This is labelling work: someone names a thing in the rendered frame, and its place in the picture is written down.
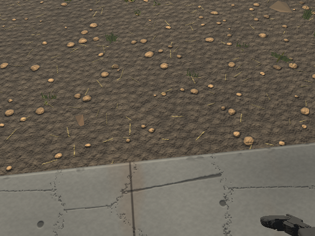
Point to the robot right hand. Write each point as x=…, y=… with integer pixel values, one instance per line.
x=288, y=223

